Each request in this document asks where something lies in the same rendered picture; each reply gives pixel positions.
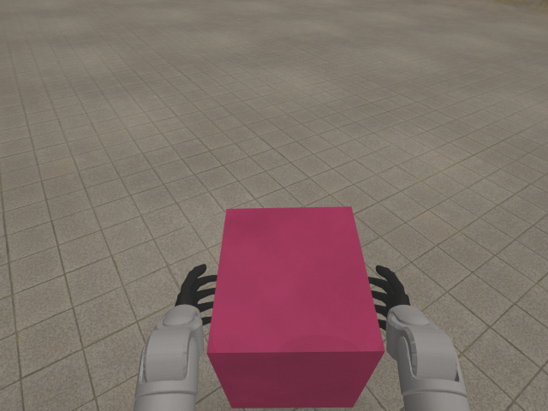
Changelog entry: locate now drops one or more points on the right robot forearm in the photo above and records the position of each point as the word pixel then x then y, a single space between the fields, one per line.
pixel 429 370

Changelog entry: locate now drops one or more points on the left robot forearm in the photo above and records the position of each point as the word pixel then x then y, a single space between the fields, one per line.
pixel 169 362

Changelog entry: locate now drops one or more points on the left robot hand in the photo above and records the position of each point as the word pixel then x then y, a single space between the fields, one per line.
pixel 188 294

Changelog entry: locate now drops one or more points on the right robot hand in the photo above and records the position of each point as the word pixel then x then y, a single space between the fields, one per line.
pixel 395 292

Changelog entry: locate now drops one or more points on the carton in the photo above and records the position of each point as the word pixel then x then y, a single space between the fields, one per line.
pixel 293 323

